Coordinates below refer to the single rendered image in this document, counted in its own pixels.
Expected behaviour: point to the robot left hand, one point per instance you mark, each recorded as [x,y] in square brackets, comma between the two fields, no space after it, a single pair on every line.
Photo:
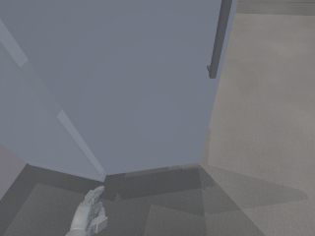
[84,217]

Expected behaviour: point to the fridge door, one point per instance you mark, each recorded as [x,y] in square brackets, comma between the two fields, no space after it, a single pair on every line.
[131,75]

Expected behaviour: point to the handle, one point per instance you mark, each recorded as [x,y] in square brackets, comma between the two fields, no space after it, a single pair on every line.
[225,7]

